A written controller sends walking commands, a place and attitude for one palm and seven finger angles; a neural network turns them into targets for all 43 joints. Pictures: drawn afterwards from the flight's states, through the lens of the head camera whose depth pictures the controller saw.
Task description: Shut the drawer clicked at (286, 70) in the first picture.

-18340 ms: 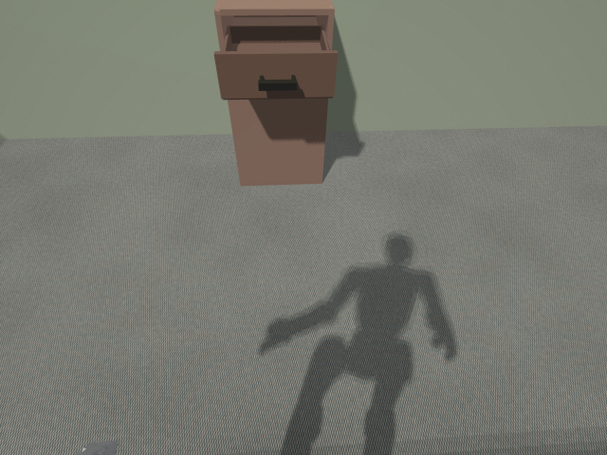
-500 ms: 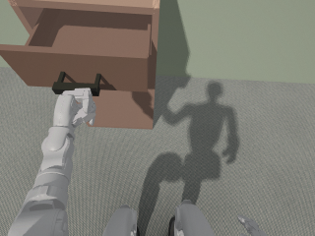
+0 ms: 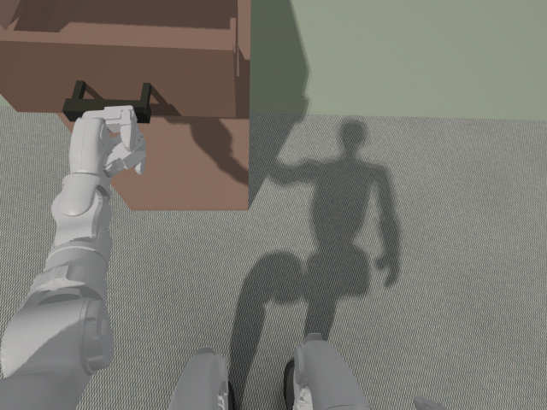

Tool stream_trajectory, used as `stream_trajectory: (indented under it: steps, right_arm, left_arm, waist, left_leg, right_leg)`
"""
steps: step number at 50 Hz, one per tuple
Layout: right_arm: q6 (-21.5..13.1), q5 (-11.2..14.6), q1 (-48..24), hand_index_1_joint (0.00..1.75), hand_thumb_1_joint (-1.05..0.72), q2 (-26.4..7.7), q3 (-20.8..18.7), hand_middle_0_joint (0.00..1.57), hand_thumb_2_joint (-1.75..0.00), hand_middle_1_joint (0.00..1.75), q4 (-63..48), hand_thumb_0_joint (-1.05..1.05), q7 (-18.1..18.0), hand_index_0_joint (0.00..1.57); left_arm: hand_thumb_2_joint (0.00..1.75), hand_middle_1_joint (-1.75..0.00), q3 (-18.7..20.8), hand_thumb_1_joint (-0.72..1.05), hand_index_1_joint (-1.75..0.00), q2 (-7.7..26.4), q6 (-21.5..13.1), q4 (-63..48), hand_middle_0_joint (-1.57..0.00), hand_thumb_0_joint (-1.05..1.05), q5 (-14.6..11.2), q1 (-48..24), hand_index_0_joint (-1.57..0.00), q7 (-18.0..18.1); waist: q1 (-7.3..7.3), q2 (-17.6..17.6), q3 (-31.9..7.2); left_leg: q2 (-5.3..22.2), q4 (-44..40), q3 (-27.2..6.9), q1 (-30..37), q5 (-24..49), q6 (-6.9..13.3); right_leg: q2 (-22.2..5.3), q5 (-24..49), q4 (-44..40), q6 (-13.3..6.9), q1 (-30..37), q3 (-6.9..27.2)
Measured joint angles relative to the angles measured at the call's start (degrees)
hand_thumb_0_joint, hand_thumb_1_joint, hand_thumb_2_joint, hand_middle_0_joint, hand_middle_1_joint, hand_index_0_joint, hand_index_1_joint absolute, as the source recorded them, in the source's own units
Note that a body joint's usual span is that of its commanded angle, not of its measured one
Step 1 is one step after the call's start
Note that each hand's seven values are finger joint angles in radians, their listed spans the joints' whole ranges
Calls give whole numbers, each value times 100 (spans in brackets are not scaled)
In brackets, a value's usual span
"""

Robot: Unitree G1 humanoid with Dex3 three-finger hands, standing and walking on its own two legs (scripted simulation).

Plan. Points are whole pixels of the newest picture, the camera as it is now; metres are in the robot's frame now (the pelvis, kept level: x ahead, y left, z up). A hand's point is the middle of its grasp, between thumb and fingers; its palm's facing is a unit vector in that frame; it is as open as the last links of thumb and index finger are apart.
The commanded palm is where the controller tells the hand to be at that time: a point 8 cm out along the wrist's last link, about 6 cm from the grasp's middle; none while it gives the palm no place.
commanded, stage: push the drawer shut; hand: left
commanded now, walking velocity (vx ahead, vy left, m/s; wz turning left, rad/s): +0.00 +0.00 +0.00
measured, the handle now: (111, 99) +0.56 +0.21 +0.04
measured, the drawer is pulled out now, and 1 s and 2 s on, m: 0.10 0.00 0.00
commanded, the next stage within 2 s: pull the fist back off the drawer in 1.26 s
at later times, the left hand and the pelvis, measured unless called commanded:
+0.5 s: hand (145, 114) +0.54 +0.16 +0.04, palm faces -0.04 -1.00 -0.03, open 3.3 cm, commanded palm +0.53 +0.20 +0.04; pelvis +0.00 +0.01 -0.01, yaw -1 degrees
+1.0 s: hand (146, 88) +0.58 +0.17 +0.04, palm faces -0.04 -1.00 -0.03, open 3.4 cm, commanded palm +0.59 +0.19 +0.04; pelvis +0.00 +0.01 -0.02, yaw -2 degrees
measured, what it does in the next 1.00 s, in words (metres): stands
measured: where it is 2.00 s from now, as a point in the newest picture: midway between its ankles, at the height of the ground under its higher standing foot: outside the picture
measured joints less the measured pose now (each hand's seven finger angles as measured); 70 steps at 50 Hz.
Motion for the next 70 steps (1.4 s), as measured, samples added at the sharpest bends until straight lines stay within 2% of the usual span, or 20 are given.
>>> stream_trajectory:
  steps: [21, 39, 48, 52, 59, 70]
  right_arm:
    - [227, -122, 142, 30, -91, -1, 95, 21, -90, 30, -20, 0, 73, 20]
    - [319, -228, 266, 30, -91, 0, 178, 21, -90, 30, -29, 0, 136, 20]
    - [349, -262, 374, 30, -91, 2, 254, 21, -90, 30, -48, 0, 163, 20]
    - [353, -266, 428, 30, -91, 6, 302, 21, -90, 30, -35, 0, 160, 20]
    - [280, -291, 442, 30, -91, 17, 354, 21, -90, 30, 26, 0, 157, 20]
    - [-7, -334, 436, 30, -91, -3, 479, 21, -90, 30, 100, 0, 70, 20]
  left_arm:
    - [91, -160, 363, 86, -160, 530, 174, 659, -140, 3, 276, -997, -140, 51]
    - [91, -160, 512, 85, -160, 1022, 408, 1057, -140, 6, 554, -1799, -140, 170]
    - [90, -160, 660, 83, -160, 1337, 548, 1267, -140, 7, 710, -2167, -140, 136]
    - [91, -160, 701, 78, -160, 1472, 536, 1378, -140, 5, 774, -2288, -140, -7]
    - [90, -160, 554, 69, -160, 1709, 677, 1599, -140, 4, 865, -2669, -140, -15]
    - [90, -160, 157, 58, -160, 2124, 934, 1904, -140, 5, 986, -3423, -140, 41]
  waist:
    - [-308, 75, 60]
    - [-595, 133, 106]
    - [-746, 162, 146]
    - [-766, 155, 164]
    - [-844, 157, 173]
    - [-1060, 121, 177]
  left_leg:
    - [68, 176, -35, -425, -42, 31]
    - [108, 334, -118, -810, -77, 49]
    - [148, 400, -149, -971, -98, 59]
    - [153, 450, -175, -1051, -102, 66]
    - [132, 590, -284, -1297, -69, 64]
    - [79, 870, -415, -1833, 33, 85]
  right_leg:
    - [68, 41, 46, 26, -375, -27]
    - [110, 67, 74, 42, -684, -100]
    - [151, 86, 72, 47, -815, -127]
    - [156, 90, 96, 50, -876, -150]
    - [134, 120, 166, 41, -1044, -254]
    - [74, 219, 355, 40, -1474, -382]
